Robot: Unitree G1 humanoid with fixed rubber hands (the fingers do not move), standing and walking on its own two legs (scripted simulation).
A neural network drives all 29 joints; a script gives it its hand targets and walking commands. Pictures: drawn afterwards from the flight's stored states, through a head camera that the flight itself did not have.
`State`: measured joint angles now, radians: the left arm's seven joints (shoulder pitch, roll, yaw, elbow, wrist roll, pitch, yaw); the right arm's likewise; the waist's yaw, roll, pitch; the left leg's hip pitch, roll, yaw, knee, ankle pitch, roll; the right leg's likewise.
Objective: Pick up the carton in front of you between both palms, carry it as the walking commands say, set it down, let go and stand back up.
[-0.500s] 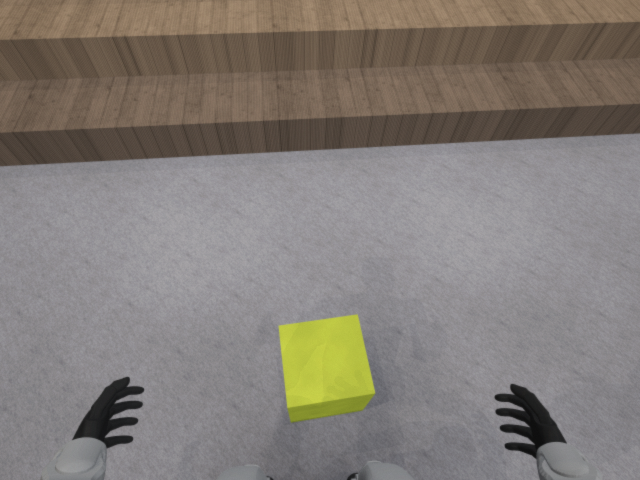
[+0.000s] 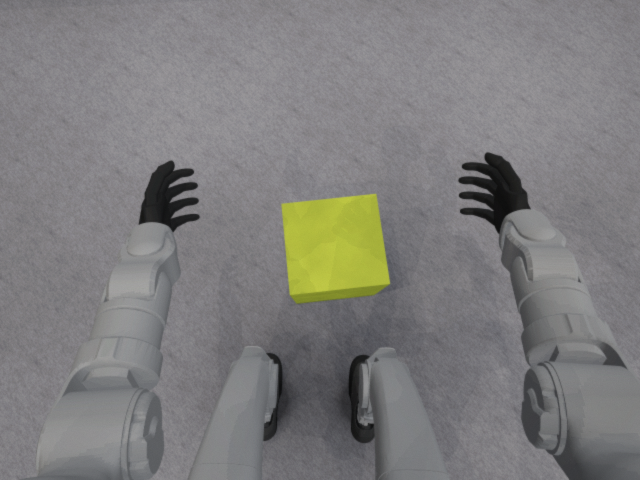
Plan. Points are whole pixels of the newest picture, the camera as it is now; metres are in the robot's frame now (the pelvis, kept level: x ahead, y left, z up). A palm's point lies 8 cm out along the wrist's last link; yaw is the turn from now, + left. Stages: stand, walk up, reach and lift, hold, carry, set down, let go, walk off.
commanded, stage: reach and lift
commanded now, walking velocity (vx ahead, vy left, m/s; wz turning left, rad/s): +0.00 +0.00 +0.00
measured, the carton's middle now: (332, 254) +0.46 -0.02 -0.54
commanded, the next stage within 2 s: none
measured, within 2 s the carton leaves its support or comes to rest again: leaves its support in 1.92 s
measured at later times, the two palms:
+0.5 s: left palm (230, 222) +0.45 +0.16 -0.24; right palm (449, 204) +0.49 -0.21 -0.24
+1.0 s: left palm (244, 246) +0.46 +0.18 -0.44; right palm (414, 240) +0.48 -0.20 -0.46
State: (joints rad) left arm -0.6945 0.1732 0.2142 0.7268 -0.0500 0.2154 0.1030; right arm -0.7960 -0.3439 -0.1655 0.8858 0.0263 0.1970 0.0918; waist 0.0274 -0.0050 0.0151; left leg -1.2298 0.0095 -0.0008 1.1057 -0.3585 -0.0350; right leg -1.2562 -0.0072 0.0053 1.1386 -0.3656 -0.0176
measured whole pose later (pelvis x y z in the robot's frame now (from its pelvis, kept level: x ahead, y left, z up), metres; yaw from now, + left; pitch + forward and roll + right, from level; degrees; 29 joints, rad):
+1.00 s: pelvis -0.05 +0.01 -0.28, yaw +3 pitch +40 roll +3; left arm -1.26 0.20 0.14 1.01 -0.23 0.04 0.20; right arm -1.38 -0.49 0.00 1.22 0.22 0.02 -0.02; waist 0.03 0.06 0.24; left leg -2.26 -0.03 0.01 2.07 -0.50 -0.04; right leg -2.29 -0.02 0.05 2.11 -0.51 0.00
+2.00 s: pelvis -0.05 +0.01 -0.30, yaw +2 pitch +38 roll +3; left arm -1.35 0.13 0.27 1.02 -0.15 0.06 0.22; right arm -1.39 -0.36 0.07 1.18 0.20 0.08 -0.12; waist 0.04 0.06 0.23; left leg -2.30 -0.06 -0.03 2.15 -0.52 -0.08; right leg -2.34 0.00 0.03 2.18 -0.51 -0.02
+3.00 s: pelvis +0.01 +0.02 -0.05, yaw -4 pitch +34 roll +1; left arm -0.64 -0.15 0.44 0.56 0.18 0.28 0.06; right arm -0.63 0.03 -0.32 0.64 -0.17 0.36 -0.05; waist 0.03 0.02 -0.27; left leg -1.47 -0.06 -0.06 1.38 -0.51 -0.03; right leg -1.51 0.05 0.07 1.37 -0.45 0.02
